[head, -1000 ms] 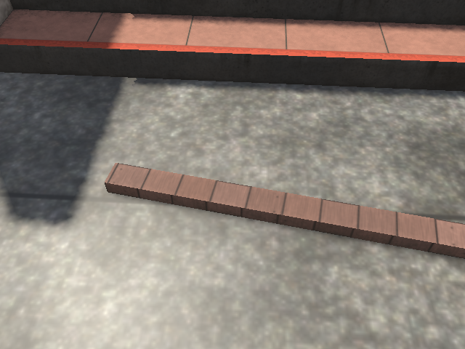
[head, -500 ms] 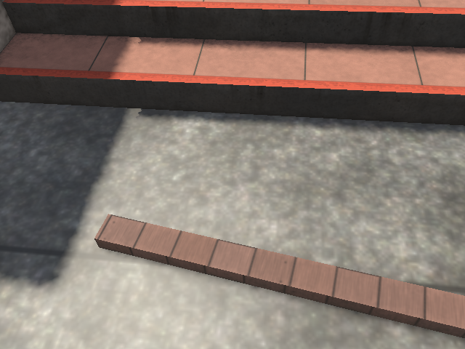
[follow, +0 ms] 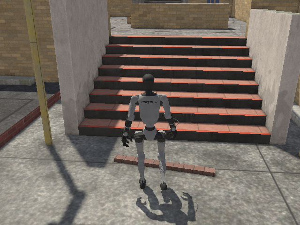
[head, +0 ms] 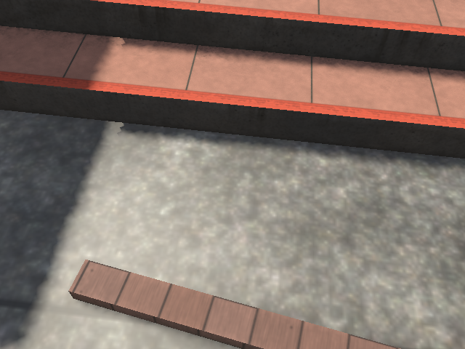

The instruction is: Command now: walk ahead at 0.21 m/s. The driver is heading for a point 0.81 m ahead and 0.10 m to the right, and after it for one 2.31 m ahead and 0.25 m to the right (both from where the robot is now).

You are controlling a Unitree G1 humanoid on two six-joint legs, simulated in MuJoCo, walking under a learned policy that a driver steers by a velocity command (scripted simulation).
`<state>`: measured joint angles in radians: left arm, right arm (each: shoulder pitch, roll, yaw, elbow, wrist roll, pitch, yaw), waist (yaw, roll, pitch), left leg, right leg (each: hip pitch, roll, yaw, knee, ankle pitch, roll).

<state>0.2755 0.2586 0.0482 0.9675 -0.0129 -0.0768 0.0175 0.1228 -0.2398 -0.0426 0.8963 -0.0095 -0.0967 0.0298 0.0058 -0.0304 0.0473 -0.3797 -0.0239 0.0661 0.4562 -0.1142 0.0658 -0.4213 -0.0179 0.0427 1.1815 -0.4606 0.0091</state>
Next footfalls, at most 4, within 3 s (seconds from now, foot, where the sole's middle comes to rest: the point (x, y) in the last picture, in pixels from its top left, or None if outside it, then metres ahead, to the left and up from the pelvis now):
0.26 right None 0.20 -0.15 -0.77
1.06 left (205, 303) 0.55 0.08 -0.72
1.56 right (285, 287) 0.63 -0.15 -0.77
1.86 left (199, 283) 0.61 0.10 -0.73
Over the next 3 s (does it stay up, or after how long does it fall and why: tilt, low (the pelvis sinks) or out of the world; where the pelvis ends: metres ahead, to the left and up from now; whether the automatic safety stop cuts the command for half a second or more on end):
stays up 0.58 -0.05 0.01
